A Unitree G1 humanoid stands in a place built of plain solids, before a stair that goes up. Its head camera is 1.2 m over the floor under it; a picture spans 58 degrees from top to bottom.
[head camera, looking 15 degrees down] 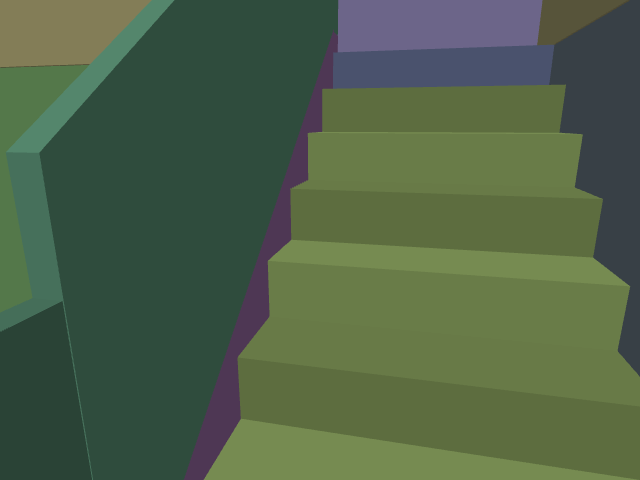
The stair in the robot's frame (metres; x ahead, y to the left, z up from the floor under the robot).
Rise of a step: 0.19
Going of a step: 0.27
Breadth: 1.03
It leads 13 degrees to the right of straight ahead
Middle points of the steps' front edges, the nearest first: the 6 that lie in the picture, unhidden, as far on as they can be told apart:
0.95 -0.28 0.58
1.21 -0.33 0.78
1.47 -0.39 0.97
1.73 -0.45 1.17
1.99 -0.51 1.36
2.25 -0.57 1.55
